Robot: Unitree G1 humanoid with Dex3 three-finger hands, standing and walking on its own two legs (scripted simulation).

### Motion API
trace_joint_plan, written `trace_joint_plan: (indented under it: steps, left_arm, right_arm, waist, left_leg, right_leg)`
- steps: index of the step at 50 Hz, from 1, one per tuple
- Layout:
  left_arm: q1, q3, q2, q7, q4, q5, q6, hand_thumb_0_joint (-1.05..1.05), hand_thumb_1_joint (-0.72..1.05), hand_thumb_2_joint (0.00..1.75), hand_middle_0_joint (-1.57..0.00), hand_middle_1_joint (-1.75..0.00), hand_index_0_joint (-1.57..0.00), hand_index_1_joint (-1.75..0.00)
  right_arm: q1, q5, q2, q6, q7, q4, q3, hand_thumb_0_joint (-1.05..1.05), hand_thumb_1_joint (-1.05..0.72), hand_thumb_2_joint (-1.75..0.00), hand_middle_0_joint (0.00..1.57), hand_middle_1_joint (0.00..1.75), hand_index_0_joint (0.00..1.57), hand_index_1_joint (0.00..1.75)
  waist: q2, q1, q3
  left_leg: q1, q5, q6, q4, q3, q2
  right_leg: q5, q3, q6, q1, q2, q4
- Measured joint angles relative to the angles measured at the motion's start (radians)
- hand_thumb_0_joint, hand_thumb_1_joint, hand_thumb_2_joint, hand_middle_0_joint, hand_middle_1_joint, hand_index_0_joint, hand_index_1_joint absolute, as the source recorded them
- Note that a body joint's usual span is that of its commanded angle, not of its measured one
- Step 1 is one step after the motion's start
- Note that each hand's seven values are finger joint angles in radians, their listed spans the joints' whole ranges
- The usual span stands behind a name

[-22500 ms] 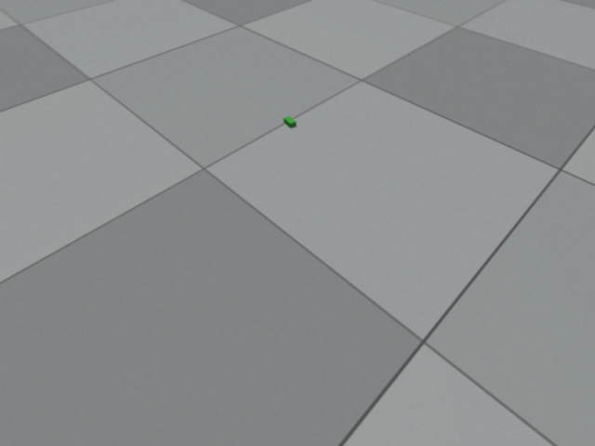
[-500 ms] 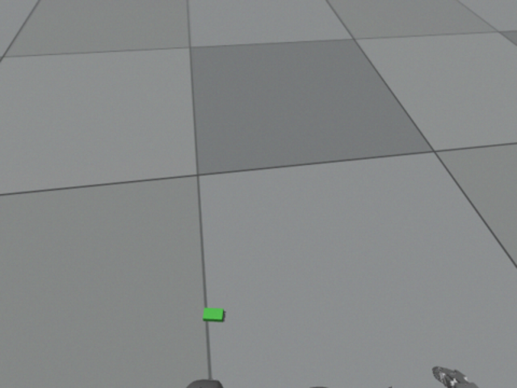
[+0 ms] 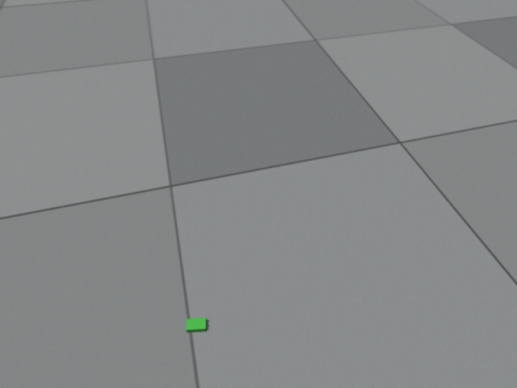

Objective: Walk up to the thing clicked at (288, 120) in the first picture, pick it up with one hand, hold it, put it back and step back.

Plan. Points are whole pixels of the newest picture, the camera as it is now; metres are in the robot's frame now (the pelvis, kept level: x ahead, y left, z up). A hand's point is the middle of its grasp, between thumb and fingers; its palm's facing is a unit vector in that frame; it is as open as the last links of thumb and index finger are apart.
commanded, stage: walk up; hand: left
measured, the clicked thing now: (196, 325) +0.44 +0.22 -0.74
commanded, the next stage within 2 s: none
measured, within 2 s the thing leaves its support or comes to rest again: neither
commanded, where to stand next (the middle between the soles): +0.06 -0.01 m, yaw -1 degrees
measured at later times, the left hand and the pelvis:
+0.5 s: hand out of the picture +0.04 +0.29 -0.15, palm faces -0.02 -0.92 -0.39, open 7.4 cm; pelvis -0.06 +0.02 -0.01, yaw +1 degrees
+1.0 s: hand out of the picture +0.04 +0.27 -0.14, palm faces +0.06 -0.93 -0.37, open 7.4 cm; pelvis -0.05 +0.01 +0.00, yaw +3 degrees
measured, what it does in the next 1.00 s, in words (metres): steps on the spot: left foot, then right foot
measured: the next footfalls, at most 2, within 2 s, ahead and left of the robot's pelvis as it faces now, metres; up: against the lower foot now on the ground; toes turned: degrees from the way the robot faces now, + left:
left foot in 0.40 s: -0.02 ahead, +0.13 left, +0.00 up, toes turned +2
right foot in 0.70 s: +0.05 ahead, -0.14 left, +0.00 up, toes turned +3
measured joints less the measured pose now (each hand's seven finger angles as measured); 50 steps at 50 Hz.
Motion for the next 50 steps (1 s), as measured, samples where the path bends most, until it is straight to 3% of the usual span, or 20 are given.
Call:
trace_joint_plan:
  steps: [2,5,8,11,14,16,19,21,23,27,32,34,36,37,41,45,48,50]
  left_arm:
    - [-0.018,-0.003,0.002,0.005,0.008,-0.006,-0.008,0.01,0.9,0.9,-0.21,-0.3,-0.2,-0.3]
    - [-0.071,-0.002,0.011,0.017,-0.003,-0.025,-0.005,0.01,0.9,0.9,-0.21,-0.3,-0.2,-0.3]
    - [-0.122,0.002,0.02,0.025,-0.021,-0.029,0.007,0.01,0.9,0.9,-0.21,-0.3,-0.2,-0.3]
    - [-0.155,0.006,0.028,0.031,-0.039,-0.022,0.018,0.0,0.9,0.9,-0.21,-0.3,-0.2,-0.3]
    - [-0.17,0.007,0.03,0.037,-0.055,-0.002,0.023,0.0,0.9,0.9,-0.21,-0.3,-0.2,-0.3]
    - [-0.171,0.008,0.028,0.039,-0.059,0.014,0.022,0.0,0.9,0.9,-0.21,-0.3,-0.2,-0.3]
    - [-0.154,0.01,0.029,0.029,-0.055,0.036,0.02,0.0,0.9,0.9,-0.21,-0.3,-0.2,-0.3]
    - [-0.135,0.015,0.037,0.019,-0.054,0.039,0.029,0.0,0.9,0.9,-0.21,-0.3,-0.2,-0.3]
    - [-0.102,0.019,0.033,0.016,-0.037,0.038,0.032,0.0,0.9,0.9,-0.21,-0.3,-0.2,-0.3]
    - [-0.038,0.037,0.053,-0.014,-0.008,0.031,0.029,0.01,0.9,0.9,-0.21,-0.3,-0.2,-0.3]
    - [0.022,0.053,0.066,-0.028,0.022,0.014,0.039,0.01,0.9,0.9,-0.21,-0.3,-0.2,-0.3]
    - [0.029,0.049,0.06,-0.02,0.035,0.005,0.031,0.01,0.9,0.9,-0.21,-0.3,-0.2,-0.3]
    - [0.022,0.046,0.045,-0.006,0.045,0.004,0.015,0.01,0.9,0.9,-0.21,-0.3,-0.2,-0.3]
    - [0.014,0.041,0.032,0.0,0.047,0.007,0.007,0.01,0.9,0.9,-0.21,-0.3,-0.2,-0.3]
    - [-0.013,0.013,-0.01,0.004,0.034,0.012,-0.012,0.01,0.9,0.9,-0.21,-0.3,-0.2,-0.3]
    - [-0.041,0.002,-0.029,0.004,0.021,0.022,-0.02,0.01,0.9,0.9,-0.21,-0.3,-0.21,-0.3]
    - [-0.064,0.001,-0.017,0.004,0.015,0.018,-0.012,0.01,0.9,0.9,-0.21,-0.3,-0.21,-0.3]
    - [-0.07,0.003,-0.009,0.01,0.023,0.006,-0.005,0.01,0.9,0.9,-0.21,-0.3,-0.21,-0.3]
  right_arm:
    - [-0.008,0.005,0.015,0.007,0.006,0.008,0.011,0.01,-0.9,-0.9,0.2,0.3,0.21,0.3]
    - [-0.06,0.026,0.024,0.023,0.0,0.002,0.014,0.01,-0.9,-0.9,0.2,0.3,0.21,0.3]
    - [-0.116,0.036,0.014,0.039,-0.007,-0.016,0.001,0.01,-0.9,-0.9,0.2,0.3,0.21,0.3]
    - [-0.166,0.037,-0.011,0.057,-0.013,-0.041,-0.015,0.01,-0.9,-0.9,0.2,0.3,0.21,0.3]
    - [-0.194,0.025,-0.033,0.074,-0.015,-0.063,-0.03,0.01,-0.9,-0.9,0.2,0.3,0.21,0.3]
    - [-0.192,0.023,-0.044,0.07,-0.01,-0.074,-0.037,0.01,-0.91,-0.9,0.2,0.3,0.21,0.3]
    - [-0.15,0.017,-0.047,0.034,0.001,-0.063,-0.04,0.01,-0.91,-0.9,0.2,0.3,0.21,0.3]
    - [-0.104,-0.007,-0.03,0.004,0.0,-0.046,-0.043,0.01,-0.91,-0.9,0.2,0.3,0.21,0.3]
    - [-0.051,-0.013,-0.017,-0.012,0.005,-0.032,-0.034,0.01,-0.91,-0.9,0.2,0.3,0.21,0.3]
    - [0.041,-0.014,0.008,-0.039,-0.002,-0.009,-0.017,0.01,-0.9,-0.9,0.2,0.3,0.21,0.3]
    - [0.103,-0.018,-0.002,-0.033,-0.01,0.003,-0.017,0.01,-0.9,-0.9,0.2,0.3,0.21,0.3]
    - [0.1,-0.013,-0.015,-0.011,-0.011,0.002,-0.015,0.01,-0.9,-0.9,0.2,0.3,0.21,0.3]
    - [0.081,-0.001,-0.028,0.014,-0.013,0.0,-0.016,0.01,-0.9,-0.9,0.2,0.3,0.21,0.3]
    - [0.065,0.006,-0.032,0.025,-0.016,0.0,-0.017,0.01,-0.9,-0.9,0.2,0.3,0.21,0.3]
    - [0.001,0.018,-0.038,0.048,-0.02,-0.006,-0.019,0.01,-0.9,-0.9,0.2,0.3,0.21,0.3]
    - [-0.038,0.015,-0.04,0.037,-0.007,-0.006,-0.021,0.01,-0.91,-0.9,0.2,0.3,0.21,0.3]
    - [-0.056,0.003,-0.025,0.024,0.0,0.006,-0.021,0.01,-0.91,-0.9,0.2,0.3,0.21,0.3]
    - [-0.065,-0.005,-0.009,0.022,0.004,0.012,-0.016,0.01,-0.91,-0.9,0.2,0.3,0.21,0.3]
  waist:
    - [0.007,-0.002,-0.005]
    - [0.01,-0.009,0.033]
    - [0.018,-0.012,0.067]
    - [0.033,-0.017,0.087]
    - [0.028,-0.014,0.101]
    - [0.024,-0.009,0.098]
    - [0.016,-0.005,0.062]
    - [-0.024,-0.001,0.045]
    - [-0.032,-0.003,0.03]
    - [-0.05,-0.011,0.027]
    - [-0.047,-0.014,0.03]
    - [-0.031,-0.015,0.035]
    - [0.002,-0.011,0.048]
    - [0.024,-0.014,0.057]
    - [0.046,0.0,0.055]
    - [0.06,0.009,0.023]
    - [0.036,0.015,0.003]
    - [0.017,0.019,-0.01]
  left_leg:
    - [0.004,0.003,-0.007,-0.011,-0.007,0.013]
    - [-0.017,0.031,-0.007,-0.009,-0.013,0.014]
    - [-0.056,0.056,0.008,0.021,-0.015,0.007]
    - [-0.109,0.062,0.022,0.086,-0.021,-0.001]
    - [-0.163,-0.114,0.03,0.276,-0.037,-0.041]
    - [-0.161,-0.177,0.029,0.355,-0.039,-0.051]
    - [-0.048,-0.171,0.013,0.167,-0.005,-0.027]
    - [-0.003,-0.093,0.011,0.085,0.016,-0.052]
    - [0.007,-0.089,0.027,0.085,0.019,-0.051]
    - [0.069,-0.049,0.025,-0.005,0.01,-0.028]
    - [0.105,-0.038,-0.005,-0.048,0.001,0.01]
    - [0.092,-0.058,-0.017,-0.015,-0.006,0.026]
    - [0.066,-0.092,-0.028,0.048,-0.02,0.05]
    - [0.05,-0.099,-0.018,0.081,-0.042,0.057]
    - [-0.016,-0.235,0.014,0.232,-0.096,0.001]
    - [-0.012,-0.216,0.019,0.176,-0.061,0.01]
    - [0.035,-0.077,0.008,0.035,-0.027,-0.001]
    - [0.044,-0.059,0.0,0.022,-0.015,-0.011]
  right_leg:
    - [0.022,-0.006,0.013,0.015,0.012,-0.036]
    - [0.04,-0.012,0.004,-0.008,0.014,-0.025]
    - [0.045,-0.016,-0.008,-0.047,0.009,0.014]
    - [0.027,-0.02,0.0,-0.085,0.003,0.061]
    - [0.024,-0.01,0.001,-0.12,-0.019,0.108]
    - [0.033,-0.002,0.003,-0.138,-0.031,0.114]
    - [0.033,0.001,0.003,-0.164,-0.042,0.124]
    - [-0.064,0.043,-0.02,-0.194,-0.049,0.211]
    - [-0.123,0.072,-0.026,-0.222,-0.004,0.297]
    - [-0.036,0.055,-0.021,-0.259,0.016,0.342]
    - [0.015,0.021,-0.008,-0.201,-0.015,0.153]
    - [0.059,-0.001,-0.006,-0.139,-0.017,0.037]
    - [0.168,-0.022,0.007,-0.092,0.003,-0.051]
    - [0.172,-0.036,0.013,-0.091,0.013,-0.046]
    - [0.161,-0.037,0.011,-0.108,-0.006,-0.032]
    - [0.16,-0.045,0.017,-0.118,-0.026,-0.035]
    - [0.14,-0.037,0.031,-0.139,-0.052,0.004]
    - [0.084,-0.011,0.016,-0.144,-0.051,0.025]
